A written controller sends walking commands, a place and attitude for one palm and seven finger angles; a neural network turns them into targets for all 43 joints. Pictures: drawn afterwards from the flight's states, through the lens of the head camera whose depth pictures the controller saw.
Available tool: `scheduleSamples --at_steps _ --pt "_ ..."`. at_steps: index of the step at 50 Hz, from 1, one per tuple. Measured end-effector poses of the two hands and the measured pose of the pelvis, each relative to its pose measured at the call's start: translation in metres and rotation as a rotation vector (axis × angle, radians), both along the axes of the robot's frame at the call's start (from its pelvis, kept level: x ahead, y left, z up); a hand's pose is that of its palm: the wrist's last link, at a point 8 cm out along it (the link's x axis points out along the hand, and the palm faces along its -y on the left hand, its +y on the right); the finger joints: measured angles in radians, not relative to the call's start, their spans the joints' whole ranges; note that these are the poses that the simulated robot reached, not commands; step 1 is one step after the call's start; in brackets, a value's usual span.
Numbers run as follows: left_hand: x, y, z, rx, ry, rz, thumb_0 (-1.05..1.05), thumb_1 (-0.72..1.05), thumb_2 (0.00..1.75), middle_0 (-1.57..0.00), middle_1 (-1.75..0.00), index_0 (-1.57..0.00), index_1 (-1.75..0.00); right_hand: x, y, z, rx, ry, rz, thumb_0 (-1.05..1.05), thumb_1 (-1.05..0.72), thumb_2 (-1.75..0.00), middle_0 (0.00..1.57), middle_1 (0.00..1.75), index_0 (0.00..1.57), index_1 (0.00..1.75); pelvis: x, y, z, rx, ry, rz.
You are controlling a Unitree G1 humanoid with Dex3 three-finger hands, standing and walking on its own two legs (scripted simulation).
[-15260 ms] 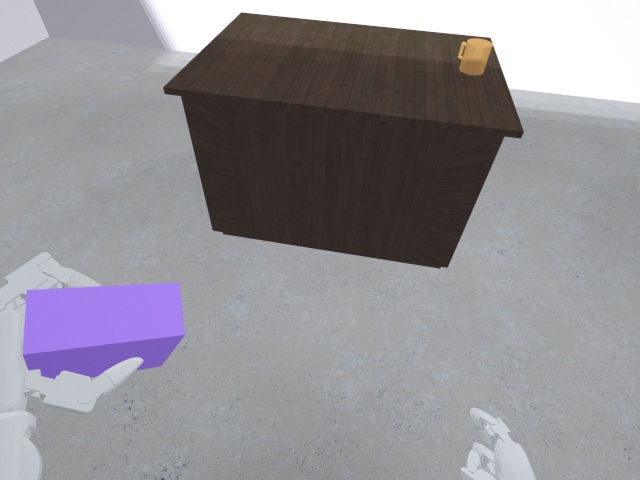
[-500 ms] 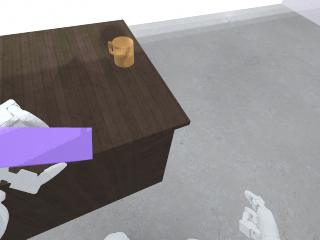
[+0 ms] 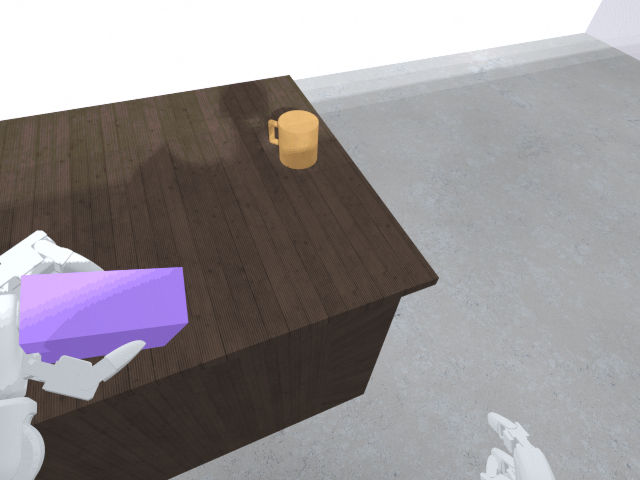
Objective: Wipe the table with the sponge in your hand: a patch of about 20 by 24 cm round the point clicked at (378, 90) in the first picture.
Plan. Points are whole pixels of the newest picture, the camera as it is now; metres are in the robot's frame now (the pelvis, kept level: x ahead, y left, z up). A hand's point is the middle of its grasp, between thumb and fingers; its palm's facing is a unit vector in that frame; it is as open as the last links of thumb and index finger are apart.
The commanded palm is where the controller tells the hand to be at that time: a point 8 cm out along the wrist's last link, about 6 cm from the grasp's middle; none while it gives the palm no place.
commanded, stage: shuffle to correct the standing spot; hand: left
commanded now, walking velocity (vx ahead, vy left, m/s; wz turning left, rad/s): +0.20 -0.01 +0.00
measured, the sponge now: (129, 315) +0.23 +0.21 +0.14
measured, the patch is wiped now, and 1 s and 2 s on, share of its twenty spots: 0.00 0.00 0.00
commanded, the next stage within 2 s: come to a stop and stand still in 0.06 s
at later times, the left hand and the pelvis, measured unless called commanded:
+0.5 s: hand (49, 304) +0.23 +0.27 +0.16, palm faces +0.43 -0.84 -0.33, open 9.5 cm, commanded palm +0.18 +0.30 +0.19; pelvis +0.02 +0.02 +0.01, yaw +0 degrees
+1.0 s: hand (52, 305) +0.24 +0.29 +0.13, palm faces +0.22 -0.87 -0.43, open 9.5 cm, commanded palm +0.19 +0.33 +0.19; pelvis +0.02 +0.05 +0.01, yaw -2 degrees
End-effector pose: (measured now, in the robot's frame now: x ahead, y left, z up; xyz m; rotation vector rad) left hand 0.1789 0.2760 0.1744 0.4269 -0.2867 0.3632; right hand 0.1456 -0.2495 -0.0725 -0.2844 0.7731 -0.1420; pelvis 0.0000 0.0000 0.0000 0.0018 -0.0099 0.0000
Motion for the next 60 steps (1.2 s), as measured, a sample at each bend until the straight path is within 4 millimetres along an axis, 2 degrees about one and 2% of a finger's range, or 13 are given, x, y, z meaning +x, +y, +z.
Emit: scheduleSamples --at_steps 8,16,26,31,34,36,38,41,45,49,52,55,60 --pt "0.015 0.028 0.022 0.111 -0.049 -0.049 0.00 -0.45 1.01 -0.80 -1.34 -0.81 -1.34 0.025 0.041 0.014 0.047 -0.075 -0.026 0.01 -0.90 -0.90 0.20 0.30 0.20 0.30 0.005 0.018 0.002 -0.006 0.011 0.004" --pt "0.001 0.026 0.023 0.094 0.015 0.002 0.00 -0.45 1.01 -0.80 -1.34 -0.81 -1.34 0.036 0.066 0.001 0.136 -0.081 0.044 0.01 -0.90 -0.90 0.21 0.30 0.20 0.30 0.015 0.019 0.003 -0.015 -0.003 0.005" --pt "0.008 0.029 0.001 -0.065 0.068 0.056 0.00 -0.45 1.01 -0.80 -1.34 -0.81 -1.34 0.034 0.049 0.010 0.077 -0.061 0.033 0.01 -0.90 -0.90 0.21 0.30 0.21 0.30 0.018 0.018 0.010 -0.017 -0.015 0.003" --pt "0.015 0.026 0.003 -0.050 0.072 0.022 0.00 -0.45 1.01 -0.80 -1.34 -0.81 -1.34 0.035 0.038 0.022 0.035 -0.079 0.010 0.01 -0.90 -0.90 0.20 0.30 0.20 0.30 0.018 0.019 0.013 -0.016 -0.008 0.001" --pt "0.033 0.049 0.035 0.150 -0.026 0.012 0.00 -0.45 1.01 -0.80 -1.34 -0.81 -1.34 0.032 0.036 0.019 0.007 -0.059 0.053 0.01 -0.90 -0.90 0.20 0.30 0.20 0.30 0.008 0.017 0.011 -0.028 0.004 0.007" --pt "0.045 0.067 0.055 0.189 -0.109 0.050 0.00 -0.45 1.01 -0.80 -1.34 -0.81 -1.34 0.029 0.036 0.014 0.014 -0.031 0.064 0.01 -0.90 -0.90 0.20 0.30 0.20 0.30 0.002 0.018 0.010 -0.026 0.007 -0.005" --pt "0.051 0.075 0.061 0.175 -0.136 0.063 0.00 -0.45 1.01 -0.80 -1.34 -0.81 -1.34 0.025 0.037 0.011 0.042 -0.032 0.042 0.01 -0.90 -0.90 0.20 0.30 0.20 0.30 0.001 0.024 0.010 -0.022 0.013 -0.025" --pt "0.049 0.058 0.045 0.131 -0.054 -0.012 -0.01 -0.45 1.01 -0.80 -1.34 -0.81 -1.34 0.015 0.042 0.009 0.088 -0.053 -0.013 0.01 -0.90 -0.90 0.20 0.30 0.20 0.30 0.007 0.037 0.011 -0.017 0.014 -0.051" --pt "0.037 0.032 0.005 0.063 0.128 -0.158 -0.01 -0.45 1.01 -0.80 -1.34 -0.81 -1.34 0.004 0.055 0.006 0.104 -0.049 -0.072 0.01 -0.90 -0.90 0.20 0.30 0.20 0.30 0.017 0.050 0.012 -0.014 0.004 -0.063" --pt "0.030 0.047 -0.019 0.033 0.201 -0.147 -0.01 -0.45 1.01 -0.81 -1.34 -0.81 -1.34 0.002 0.072 0.008 0.082 -0.017 -0.058 0.01 -0.90 -0.90 0.20 0.30 0.20 0.30 0.020 0.053 0.011 -0.013 -0.005 -0.048" --pt "0.032 0.070 -0.017 0.032 0.149 -0.071 -0.01 -0.45 1.01 -0.81 -1.34 -0.81 -1.34 0.008 0.084 0.011 0.064 -0.013 -0.008 0.01 -0.90 -0.90 0.20 0.30 0.20 0.30 0.018 0.055 0.010 -0.016 -0.009 -0.033" --pt "0.034 0.085 0.000 0.039 0.050 -0.015 -0.01 -0.45 1.01 -0.81 -1.34 -0.81 -1.34 0.020 0.095 0.014 0.058 -0.035 0.047 0.01 -0.90 -0.90 0.20 0.30 0.20 0.30 0.018 0.060 0.010 -0.023 -0.011 -0.024" --pt "0.034 0.084 0.024 0.041 -0.076 -0.039 -0.01 -0.45 1.01 -0.81 -1.34 -0.81 -1.34 0.045 0.110 0.023 0.073 -0.108 0.087 0.01 -0.90 -0.90 0.20 0.30 0.20 0.30 0.022 0.071 0.011 -0.031 -0.007 -0.028"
